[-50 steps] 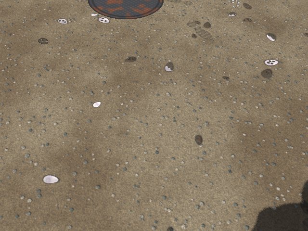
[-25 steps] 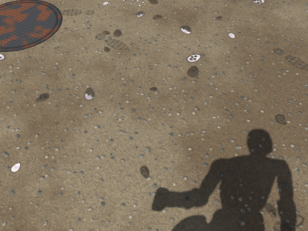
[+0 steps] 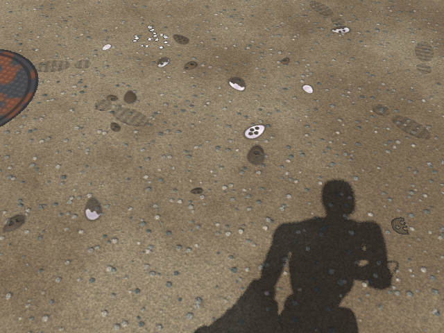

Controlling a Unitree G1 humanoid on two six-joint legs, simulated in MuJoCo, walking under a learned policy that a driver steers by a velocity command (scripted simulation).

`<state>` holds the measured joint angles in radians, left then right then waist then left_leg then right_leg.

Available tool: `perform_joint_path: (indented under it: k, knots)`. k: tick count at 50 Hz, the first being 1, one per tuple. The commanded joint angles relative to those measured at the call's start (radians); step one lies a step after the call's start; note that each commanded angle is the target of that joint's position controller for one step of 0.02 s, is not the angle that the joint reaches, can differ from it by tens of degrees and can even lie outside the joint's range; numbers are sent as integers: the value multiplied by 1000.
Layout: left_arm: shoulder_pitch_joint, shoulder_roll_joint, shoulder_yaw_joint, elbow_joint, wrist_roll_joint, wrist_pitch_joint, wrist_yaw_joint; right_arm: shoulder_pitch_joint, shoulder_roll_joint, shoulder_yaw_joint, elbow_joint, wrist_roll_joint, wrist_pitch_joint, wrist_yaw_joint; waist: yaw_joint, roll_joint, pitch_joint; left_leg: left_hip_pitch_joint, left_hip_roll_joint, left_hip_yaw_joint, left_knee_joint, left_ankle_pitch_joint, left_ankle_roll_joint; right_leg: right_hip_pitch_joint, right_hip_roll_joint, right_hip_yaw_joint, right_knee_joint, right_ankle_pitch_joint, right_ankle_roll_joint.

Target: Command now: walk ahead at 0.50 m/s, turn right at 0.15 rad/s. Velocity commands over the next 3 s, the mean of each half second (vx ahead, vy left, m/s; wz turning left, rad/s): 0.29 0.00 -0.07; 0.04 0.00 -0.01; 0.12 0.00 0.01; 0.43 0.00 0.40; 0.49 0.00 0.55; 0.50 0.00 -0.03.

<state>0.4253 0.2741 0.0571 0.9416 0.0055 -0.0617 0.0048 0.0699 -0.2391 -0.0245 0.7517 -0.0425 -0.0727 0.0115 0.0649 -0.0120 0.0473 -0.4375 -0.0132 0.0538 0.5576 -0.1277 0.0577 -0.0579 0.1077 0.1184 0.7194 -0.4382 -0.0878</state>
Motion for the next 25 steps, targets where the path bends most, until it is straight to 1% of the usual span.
perform_joint_path:
  k: [1,2,3,4,5,7,9,10,12,13,15,18,19,20,21,22,23,24,25]
  knots:
    - [31,112,18,-70,14,-13,0,279,-193,-68,35,19,11,-4,-106,113,-154,551,399,-678,-303,-313,212,-551,-49,11,567,-3,-9]
    - [-37,100,12,-83,19,-14,-9,207,-131,-52,25,23,8,1,-95,38,-69,426,351,-545,-328,-280,192,-544,-89,3,522,72,-8]
    - [-66,82,9,-92,19,-10,-16,181,-104,-43,31,19,4,0,-75,49,-24,353,300,-440,-358,-198,162,-524,-121,-11,464,106,-6]
    - [-66,75,7,-95,31,-1,-22,183,-89,-36,48,22,-2,-2,-56,80,-9,304,261,-365,-377,-116,141,-492,-141,-22,422,122,4]
    - [-47,62,3,-83,36,10,-28,195,-87,-34,61,23,-10,-2,-46,98,-18,284,240,-318,-386,-41,135,-461,-145,-37,405,137,14]
    - [-48,47,-2,-79,37,20,-29,234,-96,-34,90,32,-28,0,-33,87,-15,278,237,-239,-375,310,153,-457,-143,-70,381,149,39]
    - [-92,30,-9,-91,34,23,-27,259,-107,-34,114,33,-34,1,-28,79,-17,292,224,-154,-355,586,158,-478,-150,-101,309,189,64]
    - [-124,21,-14,-100,31,23,-26,263,-104,-31,124,33,-32,1,-31,87,-19,296,206,-113,-344,663,149,-478,-151,-119,248,219,73]
    - [-184,-2,-28,-110,24,22,-26,264,-98,-24,138,33,-23,0,-43,112,-31,284,162,-47,-324,726,122,-421,-141,-154,106,293,80]
    - [-214,-9,-33,-113,20,22,-25,277,-100,-23,147,33,-19,-2,-57,123,-38,289,155,-33,-316,736,114,-392,-133,-168,48,328,80]
    - [-246,-4,-36,-111,16,23,-17,309,-105,-22,169,33,-11,-6,-76,124,-55,328,163,-38,-289,727,104,-355,-116,-177,-30,373,76]
    - [-250,11,-34,-98,18,17,-1,313,-105,-20,191,34,1,-15,-77,120,-49,366,198,-77,-223,674,98,-307,-109,-160,-119,348,50]
    - [-228,15,-32,-85,20,13,3,304,-104,-20,196,35,5,-19,-66,113,-45,372,203,-91,-188,640,90,-272,-106,-156,-174,349,37]
    - [-176,16,-30,-61,25,3,8,291,-101,-19,200,41,9,-23,-36,84,-51,364,186,-92,-123,581,69,-191,-103,-152,-279,419,23]
    - [-122,51,-22,-39,34,-12,15,317,-92,-16,205,39,8,-25,-24,22,-85,328,147,-81,-30,454,35,-70,-161,-94,-338,642,10]
    - [-53,116,-11,-30,42,-22,18,375,-61,-6,192,39,5,-30,-41,-87,-180,230,93,-42,105,83,7,108,-350,59,-252,1120,-36]
    - [-45,99,-13,-17,16,-6,18,500,9,8,240,69,29,-33,-57,-220,-292,180,-9,-25,260,-427,-9,163,-498,210,-256,1274,-211]
    - [-66,55,-25,-26,-5,2,12,438,-56,-7,246,51,54,-40,-36,-142,-258,134,-15,-70,339,-555,-13,103,-487,240,-309,1094,-241]
    - [-121,45,-30,-28,-4,8,15,357,-62,-13,230,33,65,-38,-45,-114,-167,93,-11,-84,372,-538,-20,24,-447,208,-364,917,-224]
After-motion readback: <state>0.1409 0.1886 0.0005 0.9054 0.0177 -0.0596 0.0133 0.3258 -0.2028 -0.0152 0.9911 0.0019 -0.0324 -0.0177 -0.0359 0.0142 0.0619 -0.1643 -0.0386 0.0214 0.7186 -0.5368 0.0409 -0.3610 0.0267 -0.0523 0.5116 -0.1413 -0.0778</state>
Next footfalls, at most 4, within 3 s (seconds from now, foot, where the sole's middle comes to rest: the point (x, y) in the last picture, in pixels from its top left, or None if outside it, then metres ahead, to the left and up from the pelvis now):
0.42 right None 0.32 -0.09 -0.76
0.72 left None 0.24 0.12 -0.76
1.98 left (216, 269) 0.65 0.08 -0.76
2.54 right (218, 174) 1.03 0.10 -0.76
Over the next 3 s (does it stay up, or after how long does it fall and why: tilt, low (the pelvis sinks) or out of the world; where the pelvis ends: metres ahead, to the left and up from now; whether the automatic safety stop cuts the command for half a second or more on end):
stays up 1.04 0.22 0.02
